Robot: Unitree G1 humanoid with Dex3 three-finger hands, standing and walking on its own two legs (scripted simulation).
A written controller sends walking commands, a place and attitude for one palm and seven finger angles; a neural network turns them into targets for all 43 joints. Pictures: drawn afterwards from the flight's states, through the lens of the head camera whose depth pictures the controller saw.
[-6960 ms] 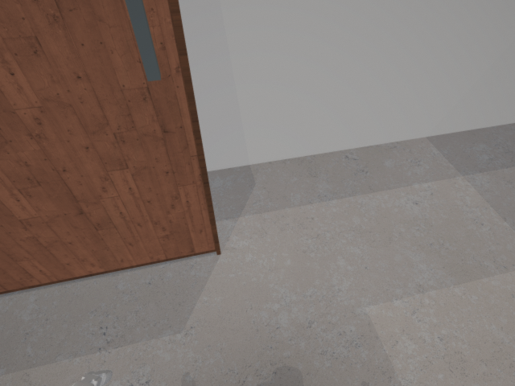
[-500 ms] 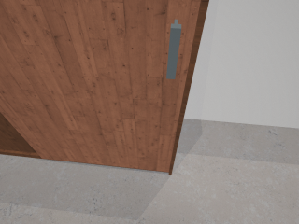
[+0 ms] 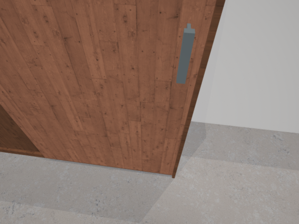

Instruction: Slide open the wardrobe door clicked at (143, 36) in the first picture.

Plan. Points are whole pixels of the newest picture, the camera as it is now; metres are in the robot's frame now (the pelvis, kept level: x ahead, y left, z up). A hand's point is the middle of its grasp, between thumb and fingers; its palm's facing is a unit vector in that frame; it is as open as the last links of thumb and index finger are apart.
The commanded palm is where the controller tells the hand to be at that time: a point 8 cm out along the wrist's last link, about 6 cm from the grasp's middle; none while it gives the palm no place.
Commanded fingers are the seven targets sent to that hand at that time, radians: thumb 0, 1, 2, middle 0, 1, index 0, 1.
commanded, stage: look again from close up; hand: right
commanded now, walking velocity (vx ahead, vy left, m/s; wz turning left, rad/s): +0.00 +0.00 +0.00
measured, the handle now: (184, 54) +0.55 -0.06 +0.20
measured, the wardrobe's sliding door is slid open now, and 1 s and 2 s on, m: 0.00 0.00 0.00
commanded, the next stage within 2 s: raise the hand with hooked fingers in 1.86 s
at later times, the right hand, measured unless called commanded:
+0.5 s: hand out of the picture +0.03 -0.20 -0.17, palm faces -0.03 +0.97 -0.26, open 7.4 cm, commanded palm none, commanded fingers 0.00 -0.90 -0.90 0.20 0.30 0.20 0.30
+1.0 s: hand out of the picture +0.04 -0.20 -0.17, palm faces -0.03 +0.97 -0.24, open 7.4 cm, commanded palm none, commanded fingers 0.00 -0.90 -0.90 0.20 0.30 0.20 0.30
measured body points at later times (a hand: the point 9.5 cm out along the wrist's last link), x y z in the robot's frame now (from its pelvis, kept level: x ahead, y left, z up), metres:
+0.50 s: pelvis +0.01 +0.00 +0.00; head +0.01 +0.00 +0.45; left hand +0.04 +0.26 -0.15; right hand +0.04 -0.25 -0.15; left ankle +0.00 +0.13 -0.75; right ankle +0.04 -0.11 -0.75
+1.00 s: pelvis +0.01 +0.00 +0.00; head +0.02 -0.01 +0.45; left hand +0.04 +0.25 -0.15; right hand +0.04 -0.25 -0.15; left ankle +0.00 +0.13 -0.75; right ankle +0.04 -0.11 -0.75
